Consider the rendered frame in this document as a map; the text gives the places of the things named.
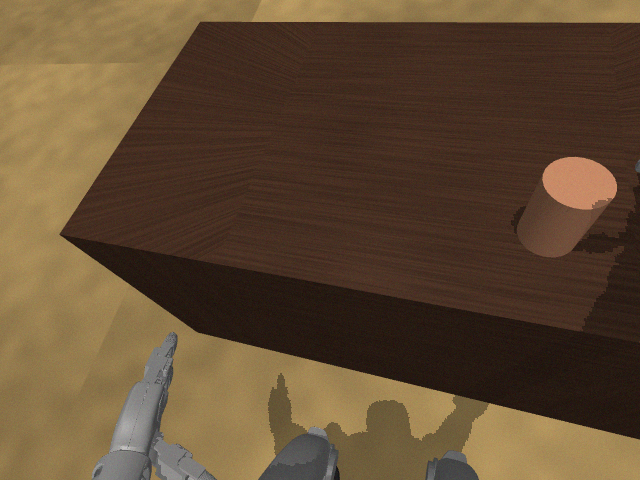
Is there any left robot hand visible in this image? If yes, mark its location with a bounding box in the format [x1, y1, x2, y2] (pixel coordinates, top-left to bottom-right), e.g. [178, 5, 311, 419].
[109, 332, 217, 480]

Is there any can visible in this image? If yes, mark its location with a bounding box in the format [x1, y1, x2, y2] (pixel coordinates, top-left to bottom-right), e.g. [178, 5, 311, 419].
[517, 157, 617, 257]

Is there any left robot arm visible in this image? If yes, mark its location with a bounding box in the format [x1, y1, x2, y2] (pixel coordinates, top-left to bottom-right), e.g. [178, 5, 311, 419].
[91, 450, 152, 480]

